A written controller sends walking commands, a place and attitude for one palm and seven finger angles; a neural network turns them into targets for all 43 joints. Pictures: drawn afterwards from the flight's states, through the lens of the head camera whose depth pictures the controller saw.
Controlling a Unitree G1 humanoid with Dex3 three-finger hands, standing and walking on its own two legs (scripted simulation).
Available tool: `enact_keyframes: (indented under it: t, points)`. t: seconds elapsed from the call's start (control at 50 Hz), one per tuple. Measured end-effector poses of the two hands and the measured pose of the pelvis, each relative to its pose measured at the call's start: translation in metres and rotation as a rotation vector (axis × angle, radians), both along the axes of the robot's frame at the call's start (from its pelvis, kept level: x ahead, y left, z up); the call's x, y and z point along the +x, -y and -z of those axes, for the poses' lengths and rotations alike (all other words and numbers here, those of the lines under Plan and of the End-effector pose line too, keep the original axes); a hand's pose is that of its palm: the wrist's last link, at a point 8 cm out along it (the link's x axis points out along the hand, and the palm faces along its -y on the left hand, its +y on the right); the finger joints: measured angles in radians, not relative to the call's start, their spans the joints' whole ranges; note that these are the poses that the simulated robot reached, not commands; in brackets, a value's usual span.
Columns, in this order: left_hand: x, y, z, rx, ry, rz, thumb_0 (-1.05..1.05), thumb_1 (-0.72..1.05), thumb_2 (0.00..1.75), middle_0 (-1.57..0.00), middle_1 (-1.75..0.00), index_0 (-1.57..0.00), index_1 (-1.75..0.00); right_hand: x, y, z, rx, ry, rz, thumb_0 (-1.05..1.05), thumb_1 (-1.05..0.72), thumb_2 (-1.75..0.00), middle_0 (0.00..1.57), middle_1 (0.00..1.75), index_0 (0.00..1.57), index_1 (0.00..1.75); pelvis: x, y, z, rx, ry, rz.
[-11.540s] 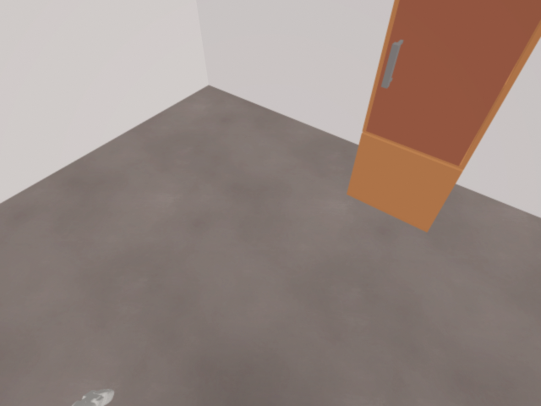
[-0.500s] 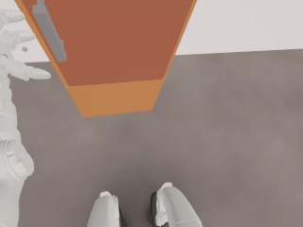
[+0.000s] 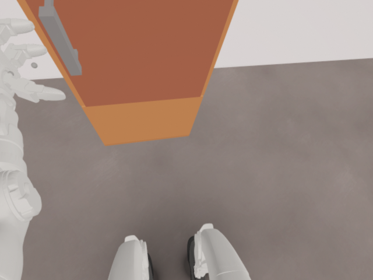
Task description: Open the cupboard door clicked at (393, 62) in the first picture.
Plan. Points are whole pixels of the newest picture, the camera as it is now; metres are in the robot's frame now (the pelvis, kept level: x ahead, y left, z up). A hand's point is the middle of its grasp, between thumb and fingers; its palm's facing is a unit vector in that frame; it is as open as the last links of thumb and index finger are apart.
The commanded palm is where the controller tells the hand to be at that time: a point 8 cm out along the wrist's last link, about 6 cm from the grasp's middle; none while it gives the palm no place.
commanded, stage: slide the fingers in behind the handle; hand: left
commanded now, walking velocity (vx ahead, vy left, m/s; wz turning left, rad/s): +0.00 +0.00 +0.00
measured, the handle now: (63, 37) +0.59 +0.20 +0.06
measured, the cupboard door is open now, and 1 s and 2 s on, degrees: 0 0 1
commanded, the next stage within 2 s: close the thumb around the handle in 1.60 s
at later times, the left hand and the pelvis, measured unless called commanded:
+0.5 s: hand (53, 61) +0.54 +0.21 +0.05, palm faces +0.08 -1.00 -0.02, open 14.0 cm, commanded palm +0.51 +0.24 +0.05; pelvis +0.00 +0.00 +0.00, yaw +0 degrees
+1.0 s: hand (71, 61) +0.54 +0.18 +0.05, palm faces +0.07 -1.00 -0.01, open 14.0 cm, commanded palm +0.52 +0.21 +0.05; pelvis +0.00 +0.00 +0.00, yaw +0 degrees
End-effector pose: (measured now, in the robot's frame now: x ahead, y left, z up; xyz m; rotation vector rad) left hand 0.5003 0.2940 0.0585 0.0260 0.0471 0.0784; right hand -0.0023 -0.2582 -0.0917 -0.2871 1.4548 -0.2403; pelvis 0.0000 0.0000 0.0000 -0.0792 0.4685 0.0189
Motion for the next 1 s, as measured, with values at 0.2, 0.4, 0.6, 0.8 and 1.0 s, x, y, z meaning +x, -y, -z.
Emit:
enact_keyframes:
  t: [0.2,0.4,0.6,0.8,1.0]
  points:
    - [0.009,0.018,0.001,-0.024,0.019,0.023,-0.01,-0.50,0.30,-0.30,-1.20,-0.30,-1.20,-0.007,0.008,0.000,-0.017,-0.024,-0.001,0.00,-0.91,-0.89,0.20,0.30,0.20,0.30,-0.001,0.003,0.003,-0.001,-0.013,-0.005]
    - [0.012,0.030,0.004,-0.014,0.021,0.001,-0.01,-0.50,0.31,-0.30,-1.20,-0.30,-1.20,-0.006,0.004,0.000,0.007,-0.004,0.016,0.00,-0.91,-0.89,0.20,0.30,0.20,0.30,0.001,0.004,0.001,0.005,-0.010,0.009]
    - [0.010,0.038,0.001,-0.011,0.017,0.016,-0.01,-0.50,0.30,-0.30,-1.20,-0.30,-1.20,0.000,-0.001,0.003,0.030,-0.004,0.006,0.00,-0.91,-0.89,0.20,0.30,0.20,0.30,0.004,0.004,-0.001,0.006,-0.007,0.001]
    - [0.014,0.056,0.007,-0.021,0.012,0.012,-0.01,-0.50,0.30,-0.30,-1.20,-0.30,-1.20,0.006,0.002,0.002,0.020,0.022,0.004,0.00,-0.91,-0.89,0.20,0.30,0.20,0.30,0.006,0.004,0.000,0.009,-0.007,0.004]
    - [0.017,0.059,0.010,-0.013,0.014,0.005,-0.01,-0.50,0.30,-0.30,-1.20,-0.30,-1.20,0.000,0.001,0.005,0.027,0.001,0.006,0.00,-0.91,-0.89,0.20,0.30,0.20,0.30,0.004,0.004,0.002,0.011,-0.011,0.002]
